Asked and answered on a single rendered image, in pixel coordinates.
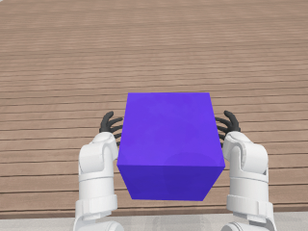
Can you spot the robot right upper arm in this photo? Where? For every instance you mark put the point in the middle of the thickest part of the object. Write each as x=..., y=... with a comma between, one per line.
x=237, y=226

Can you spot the left robot hand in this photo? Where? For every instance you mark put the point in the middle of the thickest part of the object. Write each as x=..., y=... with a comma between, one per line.
x=105, y=125

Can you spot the robot left upper arm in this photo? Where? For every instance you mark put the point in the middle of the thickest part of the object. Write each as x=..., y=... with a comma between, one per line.
x=102, y=226

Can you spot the right robot forearm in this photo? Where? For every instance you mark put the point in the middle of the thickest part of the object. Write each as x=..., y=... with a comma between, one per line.
x=248, y=196

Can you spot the carton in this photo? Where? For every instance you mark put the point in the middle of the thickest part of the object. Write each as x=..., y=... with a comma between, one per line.
x=169, y=147

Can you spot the right robot hand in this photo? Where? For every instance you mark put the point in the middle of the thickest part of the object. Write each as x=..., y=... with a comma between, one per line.
x=232, y=125

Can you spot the left robot forearm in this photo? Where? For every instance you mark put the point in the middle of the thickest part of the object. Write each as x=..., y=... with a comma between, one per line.
x=97, y=198

